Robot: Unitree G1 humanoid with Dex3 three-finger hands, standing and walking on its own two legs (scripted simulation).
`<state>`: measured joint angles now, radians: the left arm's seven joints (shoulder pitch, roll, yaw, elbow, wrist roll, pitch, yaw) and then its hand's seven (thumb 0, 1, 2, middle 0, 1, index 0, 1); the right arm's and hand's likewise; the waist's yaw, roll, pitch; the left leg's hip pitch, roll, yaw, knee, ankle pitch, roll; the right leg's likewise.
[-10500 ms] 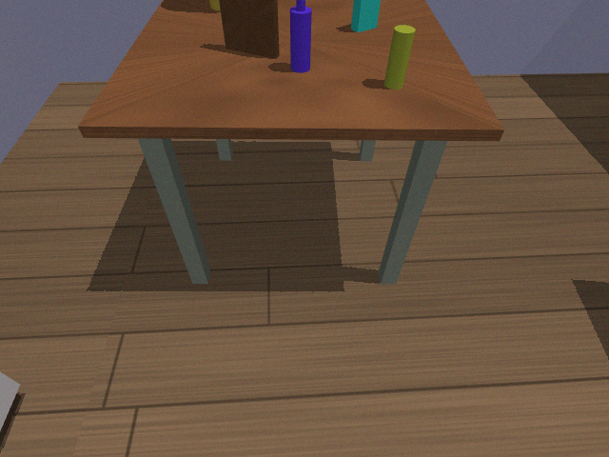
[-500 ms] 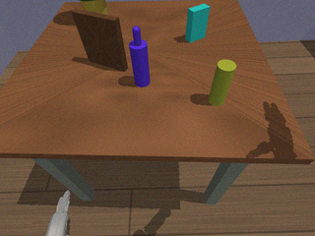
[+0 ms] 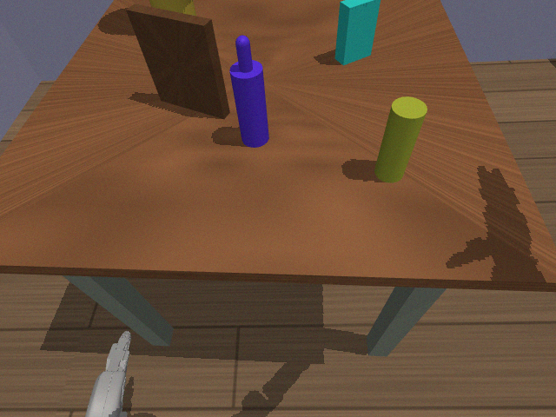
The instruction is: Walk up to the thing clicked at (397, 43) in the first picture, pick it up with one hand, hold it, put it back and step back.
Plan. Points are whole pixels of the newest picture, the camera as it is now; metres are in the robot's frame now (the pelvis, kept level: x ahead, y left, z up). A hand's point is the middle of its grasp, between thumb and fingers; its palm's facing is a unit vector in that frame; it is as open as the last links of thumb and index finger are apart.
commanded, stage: go down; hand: right
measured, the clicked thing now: (397, 143) +0.54 -0.14 +0.07
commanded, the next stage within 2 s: approach in 0.34 s
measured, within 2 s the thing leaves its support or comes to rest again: neither
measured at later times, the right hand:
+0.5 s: hand out of the picture +0.44 -0.33 +0.18, palm faces +0.06 +1.00 +0.03, open 17.7 cm
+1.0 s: hand (450, 172) +0.48 -0.21 +0.07, palm faces -0.02 +1.00 +0.08, open 17.8 cm
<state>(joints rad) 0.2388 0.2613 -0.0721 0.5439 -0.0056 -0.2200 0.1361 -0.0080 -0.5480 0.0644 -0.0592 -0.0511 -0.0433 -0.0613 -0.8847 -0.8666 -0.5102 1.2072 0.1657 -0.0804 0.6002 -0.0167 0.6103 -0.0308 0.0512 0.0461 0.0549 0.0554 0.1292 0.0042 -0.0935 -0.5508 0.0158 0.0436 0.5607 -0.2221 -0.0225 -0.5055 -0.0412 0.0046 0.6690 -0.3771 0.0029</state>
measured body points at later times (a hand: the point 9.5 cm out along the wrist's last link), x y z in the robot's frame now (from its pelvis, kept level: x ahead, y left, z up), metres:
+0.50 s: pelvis +0.00 +0.00 +0.00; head +0.06 -0.02 +0.44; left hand +0.14 +0.26 -0.06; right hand +0.43 -0.38 +0.18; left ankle +0.02 +0.14 -0.72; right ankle -0.04 -0.11 -0.72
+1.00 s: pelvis -0.02 +0.00 -0.03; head +0.09 -0.03 +0.41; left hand +0.12 +0.27 -0.07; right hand +0.48 -0.26 +0.06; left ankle +0.02 +0.14 -0.72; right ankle -0.04 -0.11 -0.72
